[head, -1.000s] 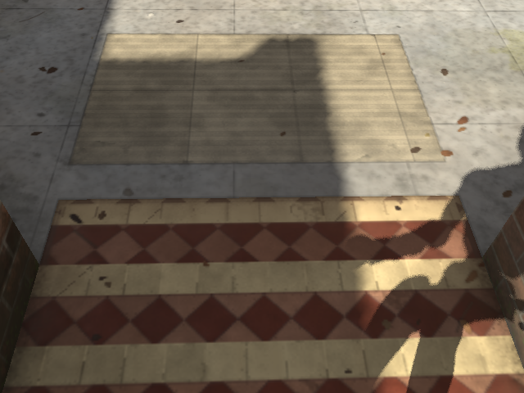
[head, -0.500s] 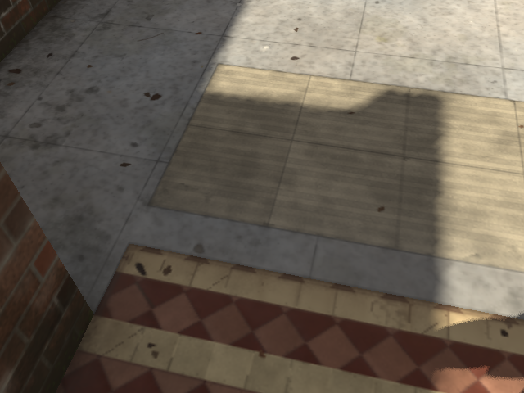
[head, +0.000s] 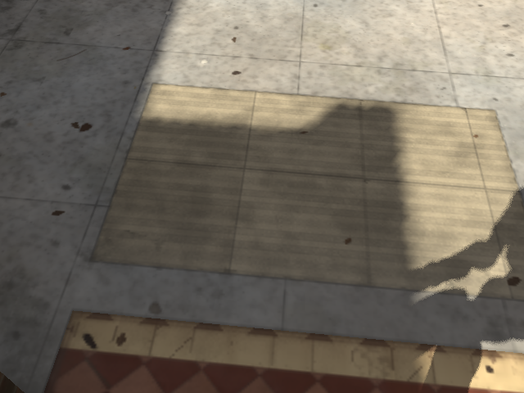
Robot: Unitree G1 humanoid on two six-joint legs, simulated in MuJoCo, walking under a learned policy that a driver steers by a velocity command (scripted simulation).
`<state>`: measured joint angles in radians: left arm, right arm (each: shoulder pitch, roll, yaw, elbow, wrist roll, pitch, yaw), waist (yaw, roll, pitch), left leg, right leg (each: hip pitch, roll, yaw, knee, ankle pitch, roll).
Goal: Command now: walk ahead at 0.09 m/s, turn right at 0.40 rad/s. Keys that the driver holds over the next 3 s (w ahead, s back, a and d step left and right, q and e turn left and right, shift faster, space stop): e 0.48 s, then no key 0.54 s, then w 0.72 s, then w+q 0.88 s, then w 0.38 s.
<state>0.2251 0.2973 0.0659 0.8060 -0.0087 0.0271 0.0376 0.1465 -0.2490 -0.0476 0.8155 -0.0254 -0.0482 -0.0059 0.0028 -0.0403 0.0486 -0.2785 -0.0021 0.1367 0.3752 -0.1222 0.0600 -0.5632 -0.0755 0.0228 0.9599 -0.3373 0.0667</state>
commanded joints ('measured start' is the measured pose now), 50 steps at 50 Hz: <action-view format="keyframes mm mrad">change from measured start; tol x16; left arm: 1 44 61 20 -63 0 8 -6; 9 -4 71 35 -129 -2 17 -51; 12 58 297 93 -150 16 14 -18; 50 -42 130 32 -22 1 9 6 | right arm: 1 -70 -168 -44 -61 6 1 -25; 50 5 -155 -2 70 16 -8 14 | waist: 1 15 140 -112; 10 26 108 -117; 12 -1 -317 -116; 16 6 -61 -155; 32 -29 -116 -126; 36 5 277 -101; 50 -25 21 -134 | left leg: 1 23 299 -133 -179 130 193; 9 162 328 -74 -5 174 111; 11 16 200 41 270 -20 -30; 12 -312 27 75 544 -476 -136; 14 -395 16 -164 795 -503 -118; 31 -43 -6 -176 226 -205 -114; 35 157 308 -483 -52 392 101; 39 112 286 -450 -85 144 155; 46 162 169 -303 -1 315 95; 50 132 50 -183 6 36 -42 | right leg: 1 107 -35 4 -62 78 -9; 8 168 6 -74 -312 26 -60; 10 307 44 -78 -505 204 -109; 12 570 -287 432 -584 818 -353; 32 389 -76 340 -528 443 -244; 36 203 136 146 -161 -283 -35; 39 144 95 154 -17 -184 16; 46 413 88 1 -597 159 9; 48 534 3 92 -596 430 -33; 50 485 19 81 -523 343 -91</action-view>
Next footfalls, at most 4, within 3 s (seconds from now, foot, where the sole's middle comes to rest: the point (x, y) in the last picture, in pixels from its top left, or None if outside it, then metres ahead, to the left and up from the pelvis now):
0.22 right None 0.08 -0.15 -0.78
0.68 left None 0.19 0.06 -0.78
0.94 right None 0.02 -0.16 -0.78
1.80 right None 0.43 -0.30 -0.78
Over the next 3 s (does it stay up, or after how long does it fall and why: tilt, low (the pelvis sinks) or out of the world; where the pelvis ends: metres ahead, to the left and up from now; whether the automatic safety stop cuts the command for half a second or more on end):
stays up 1.00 -0.25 0.00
